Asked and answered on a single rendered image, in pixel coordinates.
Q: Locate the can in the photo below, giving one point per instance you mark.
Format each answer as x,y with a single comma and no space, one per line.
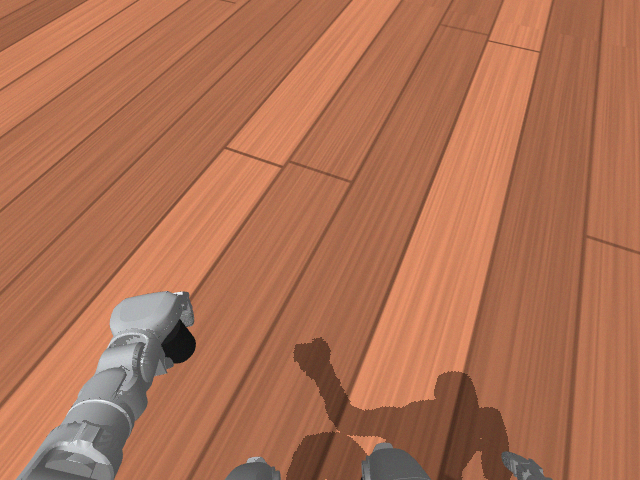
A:
180,344

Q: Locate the right robot hand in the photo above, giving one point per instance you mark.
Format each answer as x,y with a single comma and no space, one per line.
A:
522,468

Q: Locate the left robot hand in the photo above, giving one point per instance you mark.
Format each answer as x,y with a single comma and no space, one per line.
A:
157,313

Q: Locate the left robot arm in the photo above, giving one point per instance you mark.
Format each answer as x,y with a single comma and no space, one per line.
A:
88,444

